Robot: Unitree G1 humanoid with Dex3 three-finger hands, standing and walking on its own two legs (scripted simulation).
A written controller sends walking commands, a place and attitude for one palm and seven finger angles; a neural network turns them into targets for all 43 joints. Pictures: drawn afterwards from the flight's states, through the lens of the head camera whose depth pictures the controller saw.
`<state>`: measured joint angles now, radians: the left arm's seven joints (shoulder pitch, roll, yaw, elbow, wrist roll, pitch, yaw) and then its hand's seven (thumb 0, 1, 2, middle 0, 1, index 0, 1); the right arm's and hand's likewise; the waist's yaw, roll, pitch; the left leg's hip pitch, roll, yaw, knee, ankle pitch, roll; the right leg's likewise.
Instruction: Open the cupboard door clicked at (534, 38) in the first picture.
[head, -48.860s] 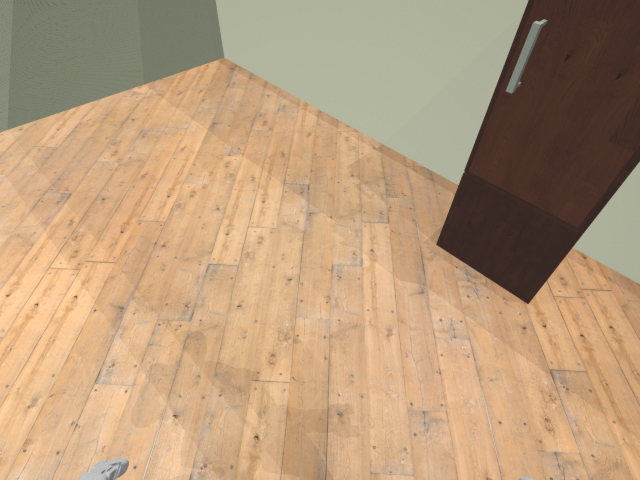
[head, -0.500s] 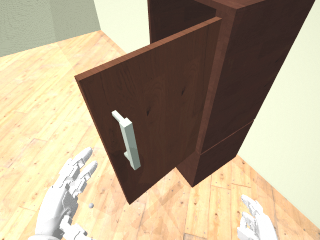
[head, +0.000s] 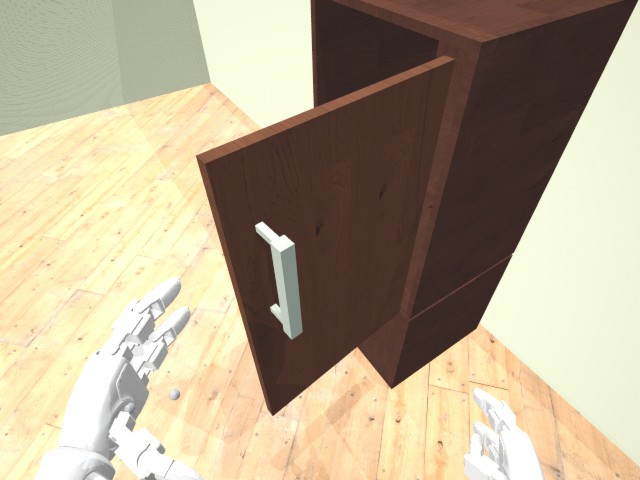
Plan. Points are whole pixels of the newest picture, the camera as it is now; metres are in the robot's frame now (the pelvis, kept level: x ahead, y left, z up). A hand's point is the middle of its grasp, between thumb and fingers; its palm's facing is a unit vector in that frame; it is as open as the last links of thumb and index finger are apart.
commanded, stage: draw the hand back to the body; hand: left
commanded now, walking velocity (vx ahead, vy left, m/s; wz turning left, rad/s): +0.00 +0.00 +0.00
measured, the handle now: (279, 284) +0.33 +0.08 +0.10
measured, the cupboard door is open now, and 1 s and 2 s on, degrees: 97 97 97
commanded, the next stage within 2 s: step back with the hand held close in 1.18 s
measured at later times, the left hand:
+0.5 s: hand (85, 340) +0.21 +0.25 +0.15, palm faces +0.32 -0.88 -0.36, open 12.7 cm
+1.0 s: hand (64, 300) +0.23 +0.26 +0.19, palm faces +0.44 -0.81 -0.37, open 7.7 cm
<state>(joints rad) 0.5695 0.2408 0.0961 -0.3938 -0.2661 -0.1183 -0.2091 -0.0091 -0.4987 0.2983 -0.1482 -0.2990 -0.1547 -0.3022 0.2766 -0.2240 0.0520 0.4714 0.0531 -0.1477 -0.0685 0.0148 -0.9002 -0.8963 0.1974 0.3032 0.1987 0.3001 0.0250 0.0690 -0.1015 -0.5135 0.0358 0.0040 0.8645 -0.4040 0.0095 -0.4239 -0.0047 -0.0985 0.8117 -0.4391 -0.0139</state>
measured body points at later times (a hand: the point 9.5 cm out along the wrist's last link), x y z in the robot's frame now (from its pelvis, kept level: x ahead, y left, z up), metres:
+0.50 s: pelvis +0.02 +0.02 +0.03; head +0.01 +0.01 +0.48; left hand +0.19 +0.29 +0.17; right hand +0.20 -0.19 -0.04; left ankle +0.03 +0.11 -0.70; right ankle -0.01 -0.11 -0.70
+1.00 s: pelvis +0.03 +0.00 +0.04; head +0.02 -0.01 +0.49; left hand +0.20 +0.30 +0.21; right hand +0.21 -0.22 -0.04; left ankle +0.03 +0.11 -0.70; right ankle -0.01 -0.11 -0.70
